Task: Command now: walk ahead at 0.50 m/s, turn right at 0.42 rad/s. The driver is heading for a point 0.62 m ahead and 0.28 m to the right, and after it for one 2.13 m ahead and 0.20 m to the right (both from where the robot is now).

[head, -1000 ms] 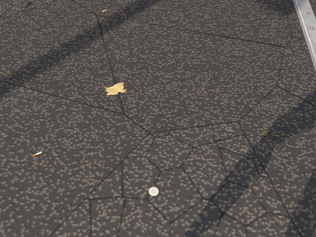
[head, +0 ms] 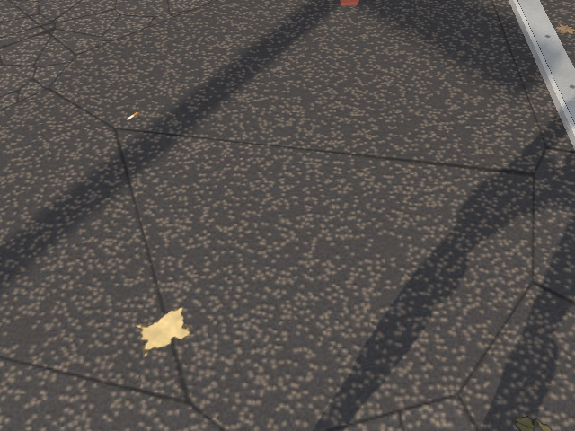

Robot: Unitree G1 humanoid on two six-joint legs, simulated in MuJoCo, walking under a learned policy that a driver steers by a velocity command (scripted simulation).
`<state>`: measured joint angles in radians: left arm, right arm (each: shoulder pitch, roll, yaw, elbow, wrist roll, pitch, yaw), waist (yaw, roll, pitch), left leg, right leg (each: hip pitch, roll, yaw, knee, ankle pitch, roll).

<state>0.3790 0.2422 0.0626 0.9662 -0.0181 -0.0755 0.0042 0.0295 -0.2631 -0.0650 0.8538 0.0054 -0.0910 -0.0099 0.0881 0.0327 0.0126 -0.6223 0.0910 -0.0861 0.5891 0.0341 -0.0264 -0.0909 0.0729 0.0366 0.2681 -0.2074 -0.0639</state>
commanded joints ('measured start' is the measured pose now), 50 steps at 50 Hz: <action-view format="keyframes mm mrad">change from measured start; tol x32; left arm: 1 18 163 35 -44 -10 -4 10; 50 -220 221 65 -394 16 101 29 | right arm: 1 -111 -57 -3 -86 12 -20 13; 8 349 -302 -79 0 -14 -33 11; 50 75 -126 -20 -150 -6 64 -26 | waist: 1 -10 -106 33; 8 -152 314 -354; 22 -105 40 29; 32 -101 -319 -358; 50 -69 -186 -130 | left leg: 1 99 -51 30 -84 24 -6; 6 473 -38 16 -174 -111 65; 8 1025 361 -567 -241 -291 278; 14 544 177 -119 -398 -134 177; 29 615 164 265 -70 528 109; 30 559 110 287 122 440 68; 32 11 -138 161 768 -801 -56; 50 153 -107 -23 156 -355 -49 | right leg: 1 -77 -245 198 -58 101 -143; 6 -93 -200 245 216 169 -77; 8 -588 0 42 826 -379 14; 10 -717 -111 113 994 -285 12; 29 -292 -62 -119 297 109 -30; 32 367 -455 572 248 944 -367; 36 -30 -301 341 82 354 -221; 50 -181 -195 427 65 3 -156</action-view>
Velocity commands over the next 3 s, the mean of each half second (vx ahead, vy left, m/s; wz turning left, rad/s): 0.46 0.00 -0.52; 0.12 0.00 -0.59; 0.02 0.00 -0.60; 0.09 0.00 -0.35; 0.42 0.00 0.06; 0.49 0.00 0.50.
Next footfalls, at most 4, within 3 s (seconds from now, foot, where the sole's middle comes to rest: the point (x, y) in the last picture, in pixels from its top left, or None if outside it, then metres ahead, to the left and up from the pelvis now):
0.14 left None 0.24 0.15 -0.78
0.62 right None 0.42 -0.15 -0.78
1.10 left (313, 415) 0.52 0.04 -0.78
1.52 right None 0.30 -0.13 -0.78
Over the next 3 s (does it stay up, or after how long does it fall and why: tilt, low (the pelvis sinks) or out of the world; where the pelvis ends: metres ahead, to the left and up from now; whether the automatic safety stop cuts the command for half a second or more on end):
stays up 0.64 -0.46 -0.04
